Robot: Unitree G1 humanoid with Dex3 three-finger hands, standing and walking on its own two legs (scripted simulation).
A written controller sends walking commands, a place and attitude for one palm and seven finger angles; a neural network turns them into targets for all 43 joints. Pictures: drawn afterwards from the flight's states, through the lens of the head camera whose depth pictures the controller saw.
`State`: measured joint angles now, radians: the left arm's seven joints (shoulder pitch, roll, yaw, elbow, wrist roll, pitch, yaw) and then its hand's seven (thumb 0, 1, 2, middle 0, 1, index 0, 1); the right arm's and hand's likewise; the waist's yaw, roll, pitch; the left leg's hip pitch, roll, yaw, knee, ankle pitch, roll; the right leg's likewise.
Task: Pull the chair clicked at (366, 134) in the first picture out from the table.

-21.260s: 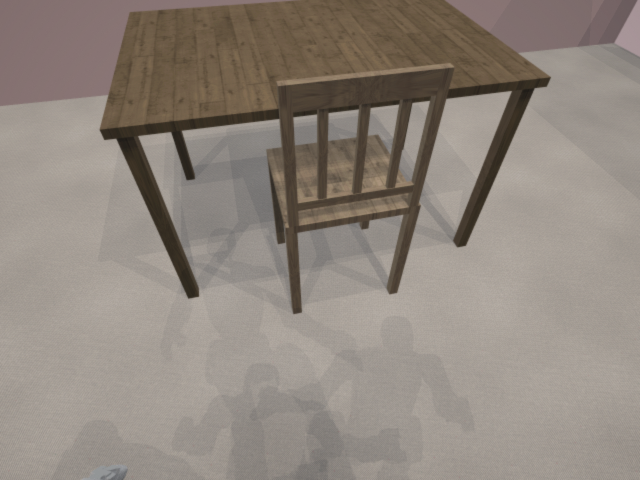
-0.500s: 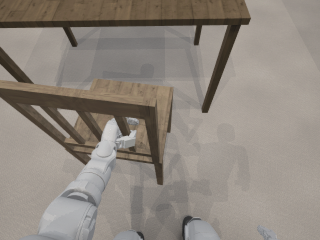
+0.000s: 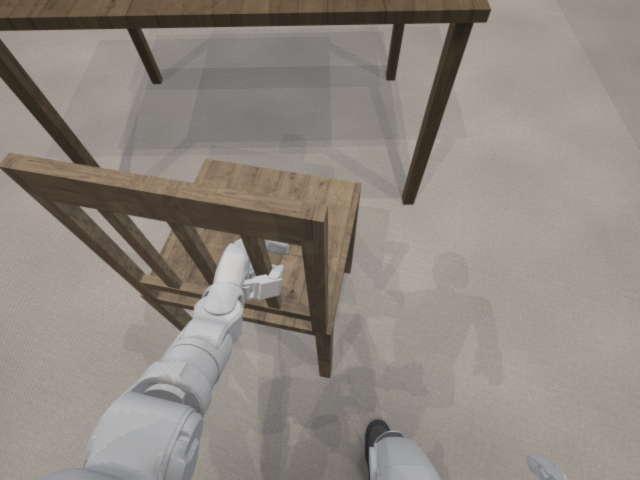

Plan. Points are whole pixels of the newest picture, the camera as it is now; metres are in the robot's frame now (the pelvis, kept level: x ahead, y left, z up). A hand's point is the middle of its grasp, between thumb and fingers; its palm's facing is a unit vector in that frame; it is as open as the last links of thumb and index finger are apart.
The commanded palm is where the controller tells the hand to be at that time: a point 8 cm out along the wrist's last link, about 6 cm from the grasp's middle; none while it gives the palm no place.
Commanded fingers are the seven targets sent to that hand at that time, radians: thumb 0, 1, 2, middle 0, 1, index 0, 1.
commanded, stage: step backward, pulling the chair out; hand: left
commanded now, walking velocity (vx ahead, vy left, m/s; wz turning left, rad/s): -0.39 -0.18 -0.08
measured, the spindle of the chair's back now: (204, 262) +0.42 +0.17 -0.08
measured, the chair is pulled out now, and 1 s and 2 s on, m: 0.44 0.60 0.60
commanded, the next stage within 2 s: stop walking, hand still on the chair in 0.22 s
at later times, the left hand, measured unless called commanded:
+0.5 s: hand (260, 361) +0.26 +0.08 -0.06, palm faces -0.17 -0.98 -0.13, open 5.6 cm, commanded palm +0.25 +0.13 -0.04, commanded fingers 0.00 0.90 0.90 -0.50 -1.45 -0.50 -1.45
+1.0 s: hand (259, 401) +0.21 +0.08 -0.06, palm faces -0.19 -0.97 -0.14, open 5.6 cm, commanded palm +0.21 +0.13 -0.04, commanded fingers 0.00 0.90 0.90 -0.50 -1.45 -0.50 -1.45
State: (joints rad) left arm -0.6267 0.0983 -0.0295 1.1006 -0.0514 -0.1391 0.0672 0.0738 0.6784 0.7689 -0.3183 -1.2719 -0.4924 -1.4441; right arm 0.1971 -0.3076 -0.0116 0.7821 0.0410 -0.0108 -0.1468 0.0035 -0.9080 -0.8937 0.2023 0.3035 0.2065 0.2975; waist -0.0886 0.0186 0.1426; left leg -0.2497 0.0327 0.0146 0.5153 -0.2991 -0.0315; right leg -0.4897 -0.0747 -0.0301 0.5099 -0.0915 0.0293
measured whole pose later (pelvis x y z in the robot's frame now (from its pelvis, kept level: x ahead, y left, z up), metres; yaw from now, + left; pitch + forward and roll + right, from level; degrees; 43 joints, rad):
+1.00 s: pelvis -0.05 +0.01 +0.01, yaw -4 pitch -1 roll +1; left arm -0.12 0.06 -0.15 0.75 -0.03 -0.13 0.07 0.09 0.67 0.77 -0.38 -1.33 -0.49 -1.44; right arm 0.19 -0.22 0.01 0.69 0.01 -0.01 -0.11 0.01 -0.91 -0.89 0.20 0.30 0.21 0.30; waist -0.02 0.04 0.06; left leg -0.14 0.04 0.03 0.46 -0.30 -0.04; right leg -0.28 -0.02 -0.01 0.50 -0.20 -0.01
